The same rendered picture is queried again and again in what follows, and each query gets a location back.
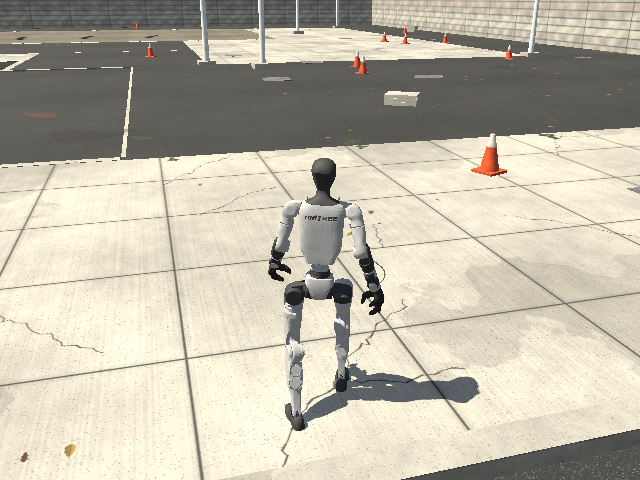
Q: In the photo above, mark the left robot upper arm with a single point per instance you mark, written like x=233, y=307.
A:
x=290, y=210

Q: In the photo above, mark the left robot forearm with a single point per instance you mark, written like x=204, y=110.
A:
x=275, y=257

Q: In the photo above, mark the robot head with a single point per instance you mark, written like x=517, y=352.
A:
x=324, y=173

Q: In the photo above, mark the left robot hand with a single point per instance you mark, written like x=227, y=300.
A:
x=275, y=276

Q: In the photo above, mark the right robot hand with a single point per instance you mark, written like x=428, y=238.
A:
x=377, y=302

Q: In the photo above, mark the right robot upper arm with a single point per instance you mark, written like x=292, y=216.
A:
x=354, y=213

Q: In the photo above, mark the robot right foot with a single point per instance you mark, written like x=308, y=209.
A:
x=341, y=384

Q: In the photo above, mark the right robot forearm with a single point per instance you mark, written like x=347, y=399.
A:
x=369, y=271

